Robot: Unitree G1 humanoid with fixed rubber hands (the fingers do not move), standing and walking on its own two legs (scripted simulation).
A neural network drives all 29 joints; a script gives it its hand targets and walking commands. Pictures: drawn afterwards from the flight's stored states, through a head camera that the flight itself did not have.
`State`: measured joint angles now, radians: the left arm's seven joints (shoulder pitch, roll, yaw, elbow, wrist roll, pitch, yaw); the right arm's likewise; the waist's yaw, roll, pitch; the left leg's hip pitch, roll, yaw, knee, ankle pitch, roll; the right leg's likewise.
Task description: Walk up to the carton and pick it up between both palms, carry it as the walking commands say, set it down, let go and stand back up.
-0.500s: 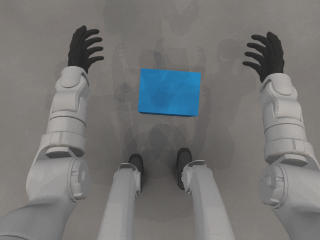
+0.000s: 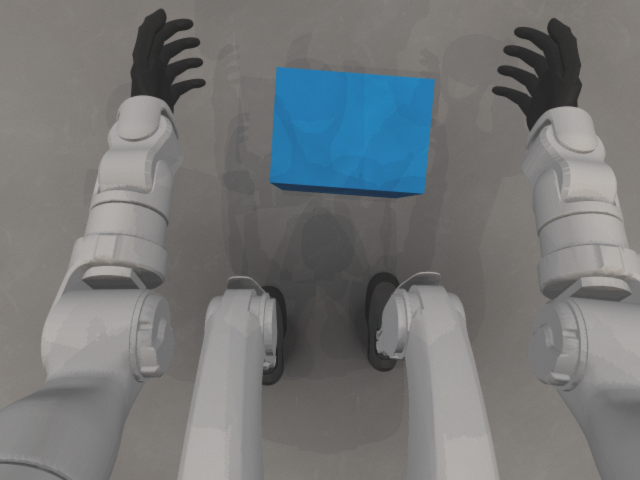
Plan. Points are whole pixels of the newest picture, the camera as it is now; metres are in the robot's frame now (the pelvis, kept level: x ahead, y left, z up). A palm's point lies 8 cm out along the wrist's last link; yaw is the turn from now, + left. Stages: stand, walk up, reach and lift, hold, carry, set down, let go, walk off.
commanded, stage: reach and lift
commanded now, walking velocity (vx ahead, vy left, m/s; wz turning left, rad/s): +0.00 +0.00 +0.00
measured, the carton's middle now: (346, 143) +0.50 -0.04 -0.41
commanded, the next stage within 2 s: none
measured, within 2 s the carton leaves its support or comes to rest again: neither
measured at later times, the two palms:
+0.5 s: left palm (204, 127) +0.50 +0.17 -0.28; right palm (480, 135) +0.48 -0.23 -0.28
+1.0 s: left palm (214, 131) +0.51 +0.18 -0.35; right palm (471, 140) +0.49 -0.24 -0.34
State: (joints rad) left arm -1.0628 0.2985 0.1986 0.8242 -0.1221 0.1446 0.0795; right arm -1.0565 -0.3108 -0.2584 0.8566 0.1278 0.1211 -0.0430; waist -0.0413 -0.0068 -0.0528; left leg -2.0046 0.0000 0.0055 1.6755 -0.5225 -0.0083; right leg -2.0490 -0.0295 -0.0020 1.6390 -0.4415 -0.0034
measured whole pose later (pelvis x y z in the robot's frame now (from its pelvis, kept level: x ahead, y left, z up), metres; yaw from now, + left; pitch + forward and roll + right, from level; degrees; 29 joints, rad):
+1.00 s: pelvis -0.03 +0.00 -0.15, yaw +0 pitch +34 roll +1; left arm -1.44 0.45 -0.05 1.11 -0.37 0.03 0.12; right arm -1.44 -0.46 -0.01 1.16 0.38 0.01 -0.10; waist -0.04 -0.01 0.48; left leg -2.21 0.00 0.01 2.23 -0.61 -0.01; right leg -2.27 -0.03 0.01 2.18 -0.50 0.00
